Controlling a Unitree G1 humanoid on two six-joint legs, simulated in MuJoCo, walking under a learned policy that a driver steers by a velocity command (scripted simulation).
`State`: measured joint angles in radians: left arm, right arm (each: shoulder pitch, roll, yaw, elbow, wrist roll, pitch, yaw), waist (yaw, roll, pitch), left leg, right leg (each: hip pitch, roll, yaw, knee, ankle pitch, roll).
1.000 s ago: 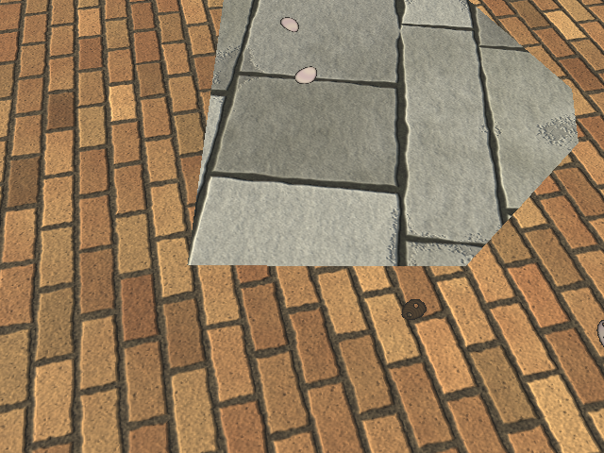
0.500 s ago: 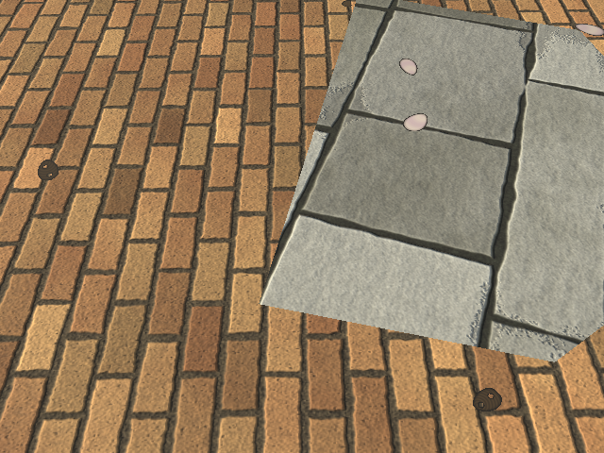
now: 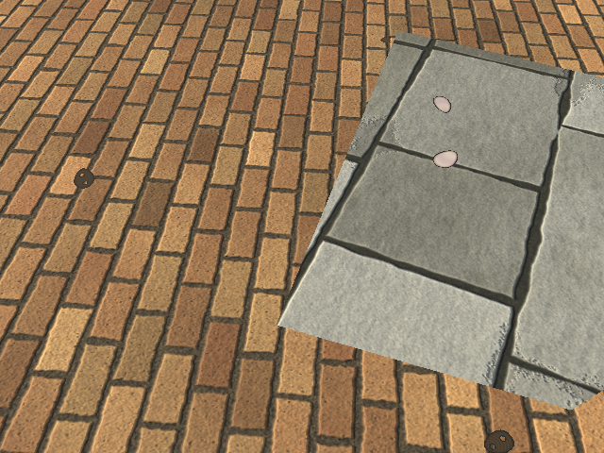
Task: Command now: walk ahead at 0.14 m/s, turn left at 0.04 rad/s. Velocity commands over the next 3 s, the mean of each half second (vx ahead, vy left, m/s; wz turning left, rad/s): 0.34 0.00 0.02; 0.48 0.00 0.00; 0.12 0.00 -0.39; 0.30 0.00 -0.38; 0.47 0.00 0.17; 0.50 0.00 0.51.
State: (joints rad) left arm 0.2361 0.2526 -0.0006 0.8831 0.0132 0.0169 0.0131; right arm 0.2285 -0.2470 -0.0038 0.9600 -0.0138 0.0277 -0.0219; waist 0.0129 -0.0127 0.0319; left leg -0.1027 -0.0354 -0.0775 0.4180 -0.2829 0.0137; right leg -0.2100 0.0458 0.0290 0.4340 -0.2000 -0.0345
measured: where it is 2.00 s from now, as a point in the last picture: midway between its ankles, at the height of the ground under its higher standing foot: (332, 427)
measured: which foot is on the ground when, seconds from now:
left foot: down 0.00-0.24, up 0.26-0.70, down 0.72-1.00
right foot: down 0.00-0.72, up 0.74-1.00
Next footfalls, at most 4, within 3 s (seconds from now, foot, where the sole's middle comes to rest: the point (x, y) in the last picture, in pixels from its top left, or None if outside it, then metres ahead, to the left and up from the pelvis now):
0.72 left None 0.44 0.07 -0.78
1.24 right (350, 381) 0.70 -0.08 -0.78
1.72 left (274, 413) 0.62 0.09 -0.78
2.14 right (402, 383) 0.70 -0.21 -0.78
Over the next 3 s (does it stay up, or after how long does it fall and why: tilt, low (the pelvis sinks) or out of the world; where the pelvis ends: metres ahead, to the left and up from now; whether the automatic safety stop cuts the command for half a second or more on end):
stays up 1.06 -0.20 0.00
